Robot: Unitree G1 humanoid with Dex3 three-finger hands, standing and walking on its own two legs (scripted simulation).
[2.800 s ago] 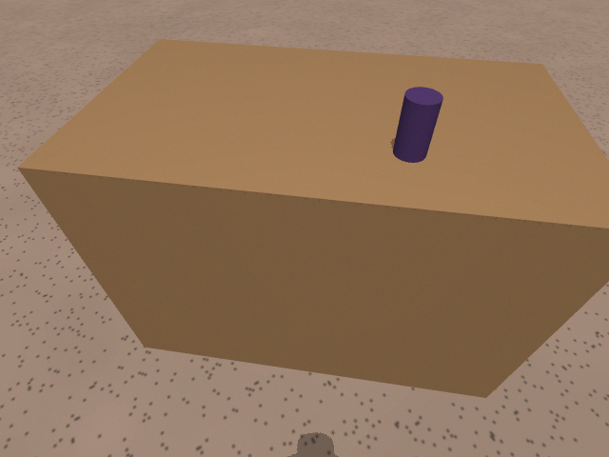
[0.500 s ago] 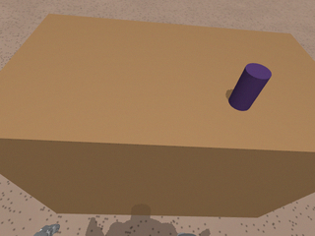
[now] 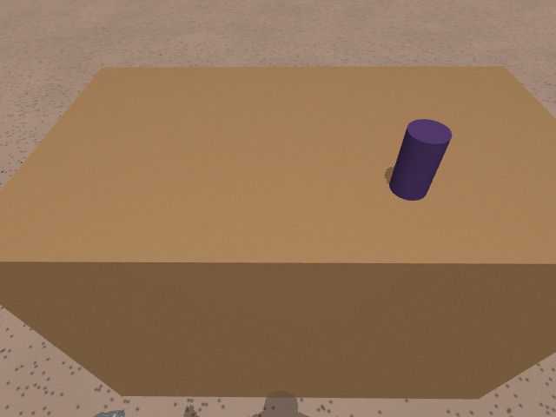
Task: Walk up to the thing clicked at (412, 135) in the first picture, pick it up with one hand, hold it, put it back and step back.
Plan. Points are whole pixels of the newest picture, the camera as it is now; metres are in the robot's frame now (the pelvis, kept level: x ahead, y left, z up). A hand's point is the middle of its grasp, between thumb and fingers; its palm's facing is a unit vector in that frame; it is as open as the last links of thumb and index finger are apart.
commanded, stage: walk up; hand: right
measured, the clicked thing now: (417, 161) +0.52 -0.22 +0.09
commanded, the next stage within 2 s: stand in 0.84 s
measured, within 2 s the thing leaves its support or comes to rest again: neither
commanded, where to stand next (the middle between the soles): +0.04 -0.01 m, yaw +0 degrees
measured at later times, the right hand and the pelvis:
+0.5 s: hand out of the picture +0.08 -0.25 -0.14, palm faces -0.03 +0.94 -0.35, open 7.4 cm; pelvis +0.00 +0.01 +0.01, yaw +1 degrees
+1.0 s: hand out of the picture +0.10 -0.24 -0.14, palm faces -0.05 +0.94 -0.34, open 7.4 cm; pelvis +0.01 +0.01 +0.01, yaw +1 degrees
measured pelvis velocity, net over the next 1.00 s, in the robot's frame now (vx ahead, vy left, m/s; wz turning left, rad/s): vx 0.01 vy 0.01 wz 0.03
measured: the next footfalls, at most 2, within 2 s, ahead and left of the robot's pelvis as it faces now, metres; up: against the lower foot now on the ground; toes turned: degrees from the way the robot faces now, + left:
none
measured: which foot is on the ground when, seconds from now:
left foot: down 0.00-1.00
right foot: down 0.00-1.00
